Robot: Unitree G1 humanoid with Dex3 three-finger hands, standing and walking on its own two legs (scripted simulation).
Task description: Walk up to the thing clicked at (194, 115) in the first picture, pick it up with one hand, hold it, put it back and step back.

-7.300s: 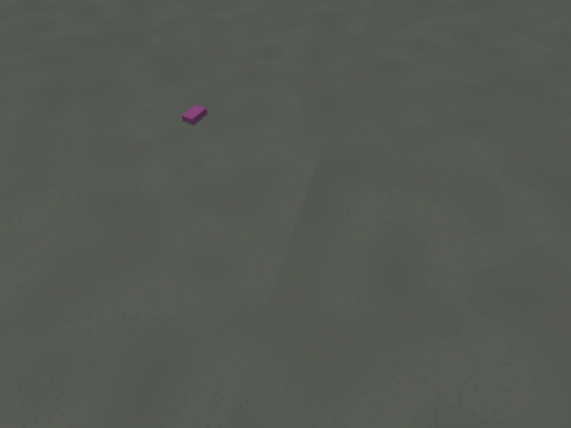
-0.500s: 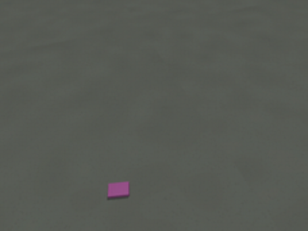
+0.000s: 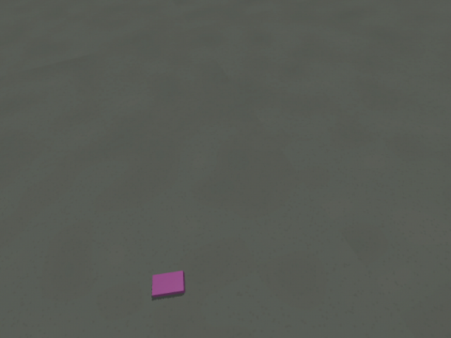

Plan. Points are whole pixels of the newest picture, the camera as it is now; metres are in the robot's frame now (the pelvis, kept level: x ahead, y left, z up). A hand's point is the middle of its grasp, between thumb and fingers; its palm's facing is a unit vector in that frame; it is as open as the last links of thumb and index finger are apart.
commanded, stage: walk up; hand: left
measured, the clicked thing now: (168, 283) +0.42 +0.30 -0.75
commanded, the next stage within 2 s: stand in 1.70 s
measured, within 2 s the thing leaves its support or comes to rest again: neither
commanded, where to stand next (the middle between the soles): +0.04 +0.05 m, yaw +2 degrees
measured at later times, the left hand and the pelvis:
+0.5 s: hand out of the picture +0.07 +0.31 -0.17, palm faces +0.03 -0.94 -0.34, open 7.4 cm; pelvis -0.05 +0.04 -0.01, yaw +2 degrees
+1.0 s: hand out of the picture +0.00 +0.28 -0.12, palm faces +0.01 -0.86 -0.50, open 7.4 cm; pelvis -0.03 -0.01 +0.00, yaw +0 degrees
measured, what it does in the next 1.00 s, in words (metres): steps on the spot: left foot, then right foot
